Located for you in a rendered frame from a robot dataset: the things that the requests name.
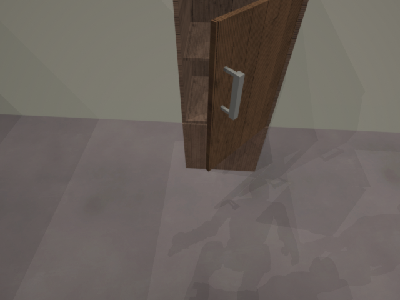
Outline handle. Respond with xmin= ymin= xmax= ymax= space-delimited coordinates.
xmin=220 ymin=66 xmax=245 ymax=120

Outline cupboard door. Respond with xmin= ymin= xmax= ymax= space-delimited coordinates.
xmin=206 ymin=0 xmax=304 ymax=171

